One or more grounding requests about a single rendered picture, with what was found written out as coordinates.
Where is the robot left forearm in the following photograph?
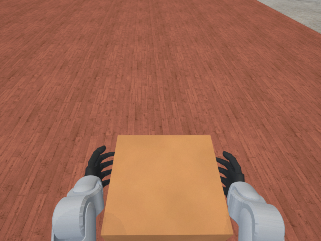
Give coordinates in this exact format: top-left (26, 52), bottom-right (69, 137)
top-left (51, 175), bottom-right (104, 241)

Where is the carton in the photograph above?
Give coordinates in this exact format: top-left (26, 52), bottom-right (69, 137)
top-left (101, 135), bottom-right (234, 241)

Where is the robot right forearm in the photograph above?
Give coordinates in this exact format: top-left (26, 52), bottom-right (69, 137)
top-left (227, 181), bottom-right (285, 241)

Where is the robot left hand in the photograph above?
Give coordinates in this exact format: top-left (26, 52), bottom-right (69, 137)
top-left (84, 145), bottom-right (115, 188)

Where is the robot right hand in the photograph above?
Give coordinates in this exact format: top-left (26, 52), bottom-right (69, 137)
top-left (216, 151), bottom-right (245, 198)

